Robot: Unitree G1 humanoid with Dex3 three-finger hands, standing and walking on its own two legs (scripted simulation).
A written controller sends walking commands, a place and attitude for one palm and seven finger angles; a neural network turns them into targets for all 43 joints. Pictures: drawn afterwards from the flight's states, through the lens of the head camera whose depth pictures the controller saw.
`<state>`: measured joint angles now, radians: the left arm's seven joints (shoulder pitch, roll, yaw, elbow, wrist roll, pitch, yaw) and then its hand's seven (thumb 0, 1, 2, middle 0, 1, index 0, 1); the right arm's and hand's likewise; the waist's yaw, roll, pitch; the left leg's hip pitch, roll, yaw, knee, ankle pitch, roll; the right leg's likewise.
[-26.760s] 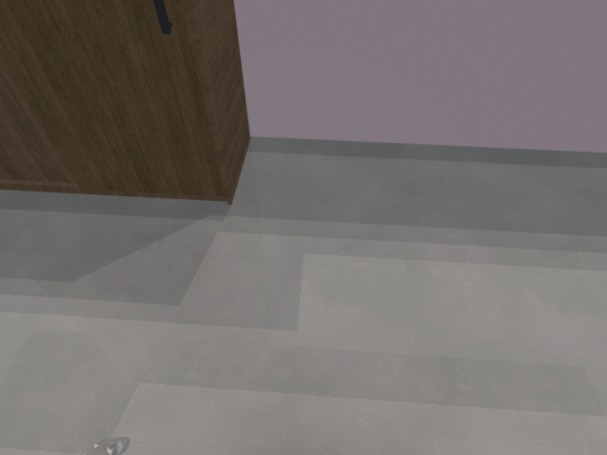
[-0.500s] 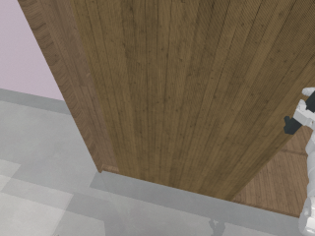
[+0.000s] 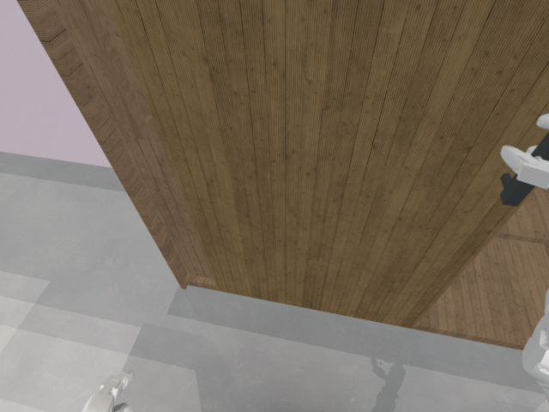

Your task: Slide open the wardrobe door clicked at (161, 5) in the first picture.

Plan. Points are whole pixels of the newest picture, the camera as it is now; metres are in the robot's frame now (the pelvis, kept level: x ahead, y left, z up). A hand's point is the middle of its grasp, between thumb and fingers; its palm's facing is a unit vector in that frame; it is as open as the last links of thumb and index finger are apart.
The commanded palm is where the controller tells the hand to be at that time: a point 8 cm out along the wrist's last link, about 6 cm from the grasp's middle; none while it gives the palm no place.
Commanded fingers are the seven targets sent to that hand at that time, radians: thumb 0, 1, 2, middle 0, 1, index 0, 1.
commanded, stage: loosen the grip on the handle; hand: right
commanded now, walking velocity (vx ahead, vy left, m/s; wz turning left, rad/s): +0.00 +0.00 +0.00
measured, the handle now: out of the picture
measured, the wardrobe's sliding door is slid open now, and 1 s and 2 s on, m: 0.54 0.54 0.54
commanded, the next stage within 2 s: slip the hand off the handle in 0.34 s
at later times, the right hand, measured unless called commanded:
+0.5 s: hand (543, 169) +0.45 -0.32 +0.14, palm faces +0.43 +0.87 -0.24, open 14.3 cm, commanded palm +0.40 -0.36 +0.15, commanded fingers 0.00 0.55 -0.20 0.25 1.15 0.25 1.15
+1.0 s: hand out of the picture +0.43 -0.38 +0.14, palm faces +0.44 +0.86 -0.24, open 14.6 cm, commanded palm +0.40 -0.42 +0.15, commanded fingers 0.00 0.55 -0.20 0.25 1.15 0.25 1.15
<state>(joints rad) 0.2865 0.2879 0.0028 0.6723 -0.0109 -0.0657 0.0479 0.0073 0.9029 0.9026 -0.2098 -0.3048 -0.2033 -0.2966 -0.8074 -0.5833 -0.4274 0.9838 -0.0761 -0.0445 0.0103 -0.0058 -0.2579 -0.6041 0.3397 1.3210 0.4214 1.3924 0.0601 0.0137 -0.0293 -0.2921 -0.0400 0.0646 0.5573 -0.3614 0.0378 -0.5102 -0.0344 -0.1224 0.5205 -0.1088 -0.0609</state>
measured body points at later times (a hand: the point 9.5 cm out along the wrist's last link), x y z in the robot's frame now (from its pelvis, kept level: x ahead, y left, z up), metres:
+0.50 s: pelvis +0.01 -0.01 +0.00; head +0.05 -0.02 +0.44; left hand +0.07 +0.26 -0.11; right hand +0.42 -0.37 +0.15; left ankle -0.05 +0.09 -0.73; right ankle +0.10 -0.09 -0.73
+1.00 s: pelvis +0.01 +0.00 -0.01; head +0.07 -0.03 +0.44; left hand +0.07 +0.28 -0.11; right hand +0.41 -0.43 +0.15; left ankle -0.05 +0.09 -0.73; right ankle +0.10 -0.09 -0.73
